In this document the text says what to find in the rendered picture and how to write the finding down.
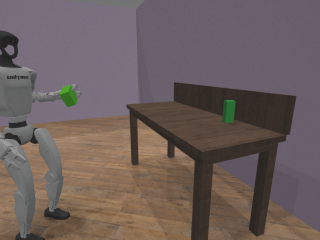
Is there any right robot hand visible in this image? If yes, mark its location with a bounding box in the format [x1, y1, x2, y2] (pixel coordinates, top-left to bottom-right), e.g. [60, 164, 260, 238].
[0, 139, 26, 171]

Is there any left robot hand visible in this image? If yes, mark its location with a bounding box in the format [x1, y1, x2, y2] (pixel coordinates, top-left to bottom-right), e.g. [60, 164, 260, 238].
[59, 84, 82, 100]

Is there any robot left forearm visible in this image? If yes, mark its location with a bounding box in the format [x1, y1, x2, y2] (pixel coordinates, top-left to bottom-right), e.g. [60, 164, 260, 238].
[35, 90, 61, 102]

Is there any table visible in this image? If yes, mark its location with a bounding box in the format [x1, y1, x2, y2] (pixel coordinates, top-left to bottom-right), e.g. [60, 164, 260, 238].
[126, 82, 297, 240]

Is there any sponge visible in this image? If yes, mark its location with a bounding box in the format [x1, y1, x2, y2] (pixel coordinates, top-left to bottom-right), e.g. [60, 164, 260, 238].
[59, 85, 78, 107]

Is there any left robot foot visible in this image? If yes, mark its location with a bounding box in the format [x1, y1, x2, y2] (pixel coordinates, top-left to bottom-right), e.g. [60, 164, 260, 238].
[44, 207, 70, 220]

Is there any left robot upper arm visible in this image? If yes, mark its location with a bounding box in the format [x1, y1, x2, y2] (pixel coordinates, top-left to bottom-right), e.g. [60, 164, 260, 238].
[22, 67, 37, 103]

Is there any right robot thigh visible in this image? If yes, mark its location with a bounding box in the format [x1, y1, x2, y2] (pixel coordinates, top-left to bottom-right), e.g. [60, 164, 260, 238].
[4, 135, 36, 202]

